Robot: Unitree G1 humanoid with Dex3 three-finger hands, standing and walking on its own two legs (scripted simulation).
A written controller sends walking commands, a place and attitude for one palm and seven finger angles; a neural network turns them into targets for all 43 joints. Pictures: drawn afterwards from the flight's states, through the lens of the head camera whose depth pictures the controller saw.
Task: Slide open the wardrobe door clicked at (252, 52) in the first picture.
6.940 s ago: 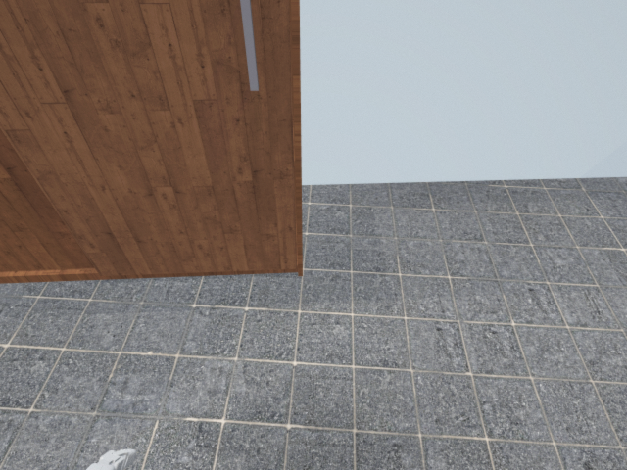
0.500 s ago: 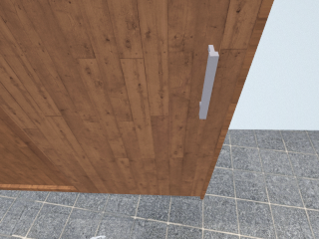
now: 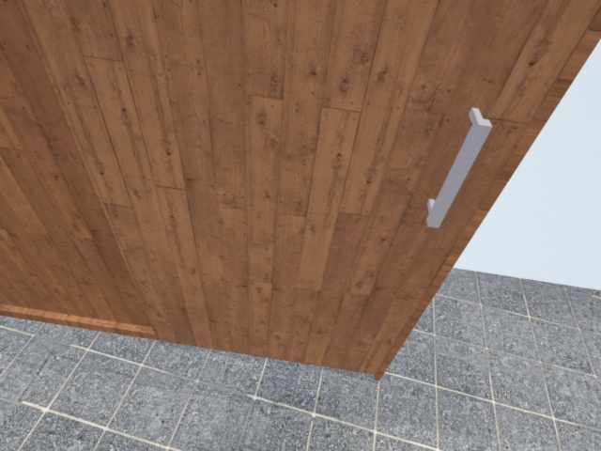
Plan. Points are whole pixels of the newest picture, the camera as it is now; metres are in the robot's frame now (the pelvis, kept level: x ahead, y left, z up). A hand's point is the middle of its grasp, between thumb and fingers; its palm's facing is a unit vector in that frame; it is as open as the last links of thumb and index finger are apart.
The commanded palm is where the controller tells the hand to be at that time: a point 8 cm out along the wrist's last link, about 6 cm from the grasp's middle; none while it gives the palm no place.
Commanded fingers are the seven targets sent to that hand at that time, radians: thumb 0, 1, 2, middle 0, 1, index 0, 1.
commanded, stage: come to a stop and stand still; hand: right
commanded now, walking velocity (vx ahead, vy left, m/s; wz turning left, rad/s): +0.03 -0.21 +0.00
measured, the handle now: (452, 171) +0.52 -0.21 +0.14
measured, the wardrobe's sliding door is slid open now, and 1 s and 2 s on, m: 0.00 0.00 0.00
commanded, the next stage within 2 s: look again from close up in 0.80 s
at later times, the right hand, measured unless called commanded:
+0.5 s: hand out of the picture -0.03 -0.28 -0.19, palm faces +0.10 +0.96 -0.26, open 7.3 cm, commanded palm none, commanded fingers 0.00 -0.90 -0.90 0.20 0.30 0.20 0.30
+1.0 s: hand out of the picture +0.03 -0.27 -0.19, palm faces +0.01 +0.98 -0.22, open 7.3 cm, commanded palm none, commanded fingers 0.00 -0.90 -0.90 0.20 0.30 0.20 0.30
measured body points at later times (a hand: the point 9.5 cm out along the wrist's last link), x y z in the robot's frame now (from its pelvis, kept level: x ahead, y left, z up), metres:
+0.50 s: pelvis -0.01 -0.09 -0.02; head -0.02 -0.08 +0.43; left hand +0.08 +0.13 -0.17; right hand -0.03 -0.33 -0.17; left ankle -0.01 +0.09 -0.75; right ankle -0.02 -0.18 -0.75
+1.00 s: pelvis +0.01 -0.08 -0.02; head +0.03 -0.09 +0.43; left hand +0.03 +0.15 -0.17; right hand +0.03 -0.32 -0.17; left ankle +0.00 +0.09 -0.75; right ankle -0.02 -0.18 -0.75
